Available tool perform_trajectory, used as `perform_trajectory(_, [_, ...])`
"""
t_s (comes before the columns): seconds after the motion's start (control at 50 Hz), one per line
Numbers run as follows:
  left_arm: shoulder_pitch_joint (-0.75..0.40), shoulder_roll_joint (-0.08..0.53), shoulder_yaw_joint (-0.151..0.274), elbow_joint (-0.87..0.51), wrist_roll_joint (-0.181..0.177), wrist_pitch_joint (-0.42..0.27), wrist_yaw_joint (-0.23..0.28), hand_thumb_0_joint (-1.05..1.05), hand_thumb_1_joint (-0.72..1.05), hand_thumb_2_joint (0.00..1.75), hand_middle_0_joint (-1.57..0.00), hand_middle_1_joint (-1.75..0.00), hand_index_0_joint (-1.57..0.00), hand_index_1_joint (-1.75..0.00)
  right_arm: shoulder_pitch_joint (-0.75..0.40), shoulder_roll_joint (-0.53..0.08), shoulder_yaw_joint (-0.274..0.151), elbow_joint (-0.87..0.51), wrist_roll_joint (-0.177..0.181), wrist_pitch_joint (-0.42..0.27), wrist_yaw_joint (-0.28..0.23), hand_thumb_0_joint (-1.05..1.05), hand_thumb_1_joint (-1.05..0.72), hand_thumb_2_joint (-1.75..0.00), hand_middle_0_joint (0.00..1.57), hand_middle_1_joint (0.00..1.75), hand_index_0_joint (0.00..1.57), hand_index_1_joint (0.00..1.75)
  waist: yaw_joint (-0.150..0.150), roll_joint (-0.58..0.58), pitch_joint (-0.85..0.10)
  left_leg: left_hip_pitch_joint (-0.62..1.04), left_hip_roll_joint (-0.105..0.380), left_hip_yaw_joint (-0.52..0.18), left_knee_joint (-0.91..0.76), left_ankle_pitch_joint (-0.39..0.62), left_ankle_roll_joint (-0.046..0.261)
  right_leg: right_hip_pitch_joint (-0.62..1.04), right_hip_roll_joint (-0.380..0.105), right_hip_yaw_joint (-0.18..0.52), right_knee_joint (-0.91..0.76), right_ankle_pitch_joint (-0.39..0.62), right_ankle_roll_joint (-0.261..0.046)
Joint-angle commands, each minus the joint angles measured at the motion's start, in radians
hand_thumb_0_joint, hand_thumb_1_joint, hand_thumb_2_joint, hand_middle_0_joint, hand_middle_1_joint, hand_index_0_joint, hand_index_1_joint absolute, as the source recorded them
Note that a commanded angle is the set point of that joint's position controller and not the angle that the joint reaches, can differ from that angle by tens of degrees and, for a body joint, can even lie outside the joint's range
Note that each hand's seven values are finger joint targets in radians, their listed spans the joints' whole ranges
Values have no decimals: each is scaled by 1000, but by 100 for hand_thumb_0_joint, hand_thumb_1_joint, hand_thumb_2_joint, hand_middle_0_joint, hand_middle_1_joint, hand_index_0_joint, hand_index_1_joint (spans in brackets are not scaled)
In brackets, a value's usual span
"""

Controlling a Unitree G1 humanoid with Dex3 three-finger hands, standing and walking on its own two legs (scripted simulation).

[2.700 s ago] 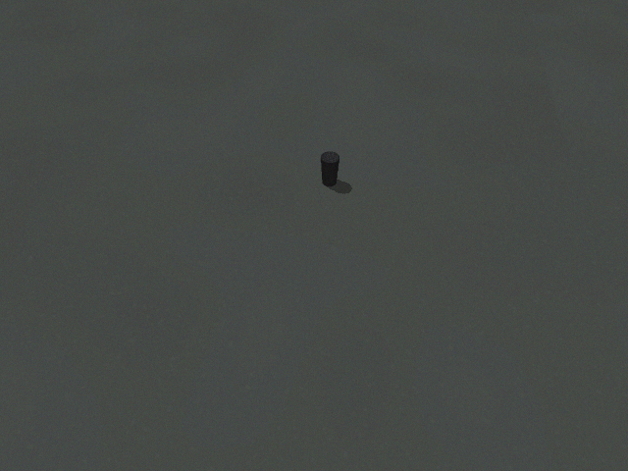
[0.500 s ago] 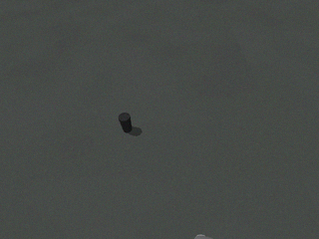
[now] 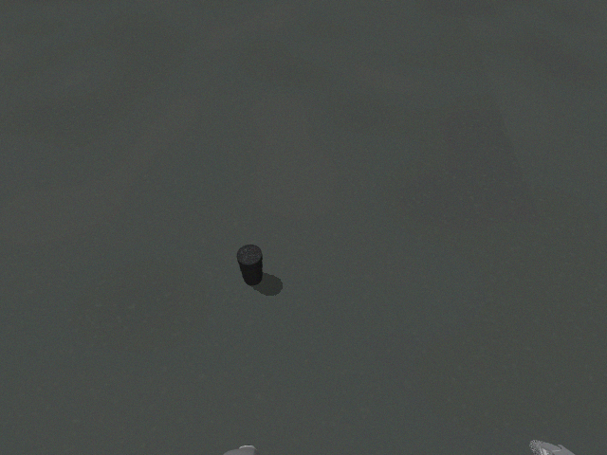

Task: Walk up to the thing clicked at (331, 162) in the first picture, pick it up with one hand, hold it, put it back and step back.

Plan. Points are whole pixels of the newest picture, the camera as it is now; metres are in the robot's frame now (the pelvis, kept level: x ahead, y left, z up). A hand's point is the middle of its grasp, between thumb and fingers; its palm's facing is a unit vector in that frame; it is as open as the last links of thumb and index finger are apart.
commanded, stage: walk up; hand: left
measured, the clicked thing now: (251, 266) +0.82 +0.22 -0.68
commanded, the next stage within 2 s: none
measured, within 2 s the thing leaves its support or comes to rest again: neither
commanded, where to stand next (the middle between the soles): +0.49 +0.02 m, yaw -1 degrees
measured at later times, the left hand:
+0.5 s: hand (152, 371) +0.25 +0.25 -0.10, palm faces -0.02 -0.90 -0.43, open 7.4 cm
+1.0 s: hand (155, 289) +0.41 +0.30 -0.13, palm faces -0.08 -0.93 -0.36, open 7.4 cm
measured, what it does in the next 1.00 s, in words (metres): walks ahead: right foot, then left foot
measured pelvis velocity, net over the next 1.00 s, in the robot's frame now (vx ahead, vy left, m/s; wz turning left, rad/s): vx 0.35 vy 0.02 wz -0.01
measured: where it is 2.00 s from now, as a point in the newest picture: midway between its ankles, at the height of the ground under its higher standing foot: (302, 373)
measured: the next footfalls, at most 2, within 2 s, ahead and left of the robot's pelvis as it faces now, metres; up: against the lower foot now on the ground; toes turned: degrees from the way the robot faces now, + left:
right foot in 0.34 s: +0.27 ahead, -0.15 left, +0.00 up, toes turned -6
left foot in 0.74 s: +0.41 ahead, +0.13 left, +0.00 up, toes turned +5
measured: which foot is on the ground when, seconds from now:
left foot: down 0.00-0.34, up 0.36-0.72, down 0.74-1.00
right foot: up 0.00-0.32, down 0.34-0.76, up 0.78-1.00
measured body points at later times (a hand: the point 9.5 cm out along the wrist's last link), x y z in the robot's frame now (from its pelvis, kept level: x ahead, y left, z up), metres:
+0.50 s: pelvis +0.19 -0.03 +0.01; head +0.21 -0.06 +0.46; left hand +0.25 +0.29 -0.07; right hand +0.25 -0.35 -0.12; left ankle +0.19 +0.10 -0.66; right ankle +0.23 -0.15 -0.72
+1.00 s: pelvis +0.35 +0.02 +0.02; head +0.37 +0.04 +0.46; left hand +0.41 +0.35 -0.10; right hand +0.41 -0.30 -0.08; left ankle +0.37 +0.13 -0.72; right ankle +0.41 -0.12 -0.68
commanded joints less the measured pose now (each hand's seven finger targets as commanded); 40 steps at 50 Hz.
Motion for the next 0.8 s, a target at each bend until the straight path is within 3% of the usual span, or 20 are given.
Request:
perform_trajectory(0.0, [0,218,46,-82,-17,-40,25,0,90,90,-20,-30,-20,-30,147,-292,-77,-57,33,-21,-44,0,-90,-90,20,30,20,30,-83,117,-84,411,323,-476,-342,23,236,-471,11,135,346,63,-32])
perform_trajectory(0.04, [26,199,49,-52,-20,-36,15,0,90,90,-20,-30,-20,-30,108,-239,-51,-62,30,-26,-49,0,-90,-90,20,30,20,30,-48,151,-50,297,254,-279,-328,211,197,-387,-35,110,236,113,-25])
perform_trajectory(0.08, [39,178,47,-47,-12,-27,-1,0,90,90,-20,-30,-20,-30,81,-236,-47,-76,20,-30,-49,0,-90,-90,20,30,20,30,-37,184,-52,241,218,-191,-334,226,200,-323,-43,60,120,133,1])
perform_trajectory(0.16, [-53,165,55,-83,4,-27,-21,0,90,90,-20,-30,-20,-30,73,-271,-56,-101,15,-34,-43,0,-90,-90,20,30,20,30,-51,194,-24,187,254,-186,-364,92,237,-285,-66,12,-106,199,11])
perform_trajectory(0.24, [-48,161,70,-63,9,-32,-26,0,90,90,-20,-30,-20,-30,39,-266,-52,-115,18,-20,-34,0,-90,-90,20,30,20,30,-30,179,-46,107,183,-129,-301,-92,185,-118,-1,-58,-241,310,7])
perform_trajectory(0.28, [22,179,83,-36,15,-41,-17,0,90,90,-20,-30,-20,-30,14,-233,-39,-128,19,-7,-33,0,-90,-90,20,30,20,30,25,95,-75,19,151,-98,-159,-141,145,63,37,-77,-298,315,-2])
perform_trajectory(0.3, [98,217,100,-21,17,-51,-6,0,90,90,-20,-30,-20,-30,39,-191,-22,-132,16,-6,-34,0,-90,-90,20,30,20,30,67,-26,-118,-50,104,-55,38,-104,115,215,25,-19,-365,227,-23])
perform_trajectory(0.32, [179,311,130,-17,25,-63,10,0,90,90,-20,-30,-20,-30,70,-114,4,-148,19,-9,-33,0,-90,-90,20,30,20,30,98,-303,-146,-217,-22,35,379,-224,56,312,-207,352,-535,33,-89])
perform_trajectory(0.34, [171,362,128,-38,11,-65,14,0,90,90,-20,-30,-20,-30,58,-173,-9,-140,18,1,-42,0,-90,-90,20,30,20,30,92,-247,-131,-331,-72,-46,502,-343,28,303,-393,699,-656,-12,-207])
perform_trajectory(0.36, [99,335,115,-64,0,-61,15,0,90,90,-20,-30,-20,-30,26,-228,-24,-119,14,9,-52,0,-90,-90,20,30,20,30,63,-105,-68,-317,-2,-142,547,-313,20,180,-411,681,-640,0,-258])
perform_trajectory(0.42, [-8,256,93,-88,-6,-62,23,0,90,90,-20,-30,-20,-30,84,-204,-20,-62,26,11,-44,0,-90,-90,20,30,20,30,-1,-87,-28,-243,52,-161,445,-195,10,75,-278,340,-605,228,-210])
perform_trajectory(0.46, [-18,244,85,-96,2,-65,22,0,90,90,-20,-30,-20,-30,113,-191,-24,-38,18,17,-28,0,-90,-90,20,30,20,30,-15,-128,-38,-161,40,-121,326,-157,-5,23,-215,205,-579,345,-195])
perform_trajectory(0.52, [-15,256,91,-111,8,-67,17,0,90,90,-20,-30,-20,-30,64,-175,-31,-54,4,26,-11,0,-90,-90,20,30,20,30,1,-137,-25,-120,42,-74,189,-107,-16,-22,-215,160,-608,204,-205])
perform_trajectory(0.62, [-5,278,89,-120,10,-62,15,0,90,90,-20,-30,-20,-30,-29,-171,-39,-78,1,15,3,0,-90,-90,20,30,20,30,11,-126,-22,-40,29,-37,27,-37,-8,-41,-216,134,-583,155,-185])
perform_trajectory(0.68, [-64,275,78,-126,7,-52,16,0,90,90,-20,-30,-20,-30,54,-180,-50,-47,0,5,1,0,-90,-90,20,30,20,30,-64,-73,-29,169,0,-1,-63,-7,5,-168,-194,82,-475,131,-148])
perform_trajectory(0.7, [-46,244,65,-124,9,-50,17,0,90,90,-20,-30,-20,-30,109,-197,-57,-27,-2,1,-6,0,-90,-90,20,30,20,30,-91,-17,-61,284,-32,16,-89,-37,15,-206,-157,38,-358,231,-123])
perform_trajectory(0.72, [-1,192,44,-122,9,-48,16,0,90,90,-20,-30,-20,-30,193,-243,-75,-7,-4,-6,-18,0,-90,-90,20,30,20,30,-130,136,-127,437,14,-102,-176,-154,54,-271,-92,-25,-91,347,-84])
perform_trajectory(0.74, [23,113,25,-138,-9,-48,14,0,90,90,-20,-30,-20,-30,243,-331,-96,-28,-16,-12,-30,0,-90,-90,20,30,20,30,-137,357,-148,550,268,-560,-328,-289,155,-504,57,-74,204,125,-8])
perform_trajectory(0.76, [-3,201,45,-116,1,-39,32,0,90,90,-20,-30,-20,-30,237,-367,-102,-42,16,-10,-34,0,-90,-90,20,30,20,30,-142,260,-115,451,384,-729,-399,-281,252,-524,49,28,275,-68,-21])
perform_trajectory(0.78, [-35,231,43,-107,1,-35,36,0,90,90,-20,-30,-20,-30,184,-335,-93,-44,26,-5,-39,0,-90,-90,20,30,20,30,-109,137,-42,326,356,-621,-386,-233,257,-513,13,92,326,-18,-25])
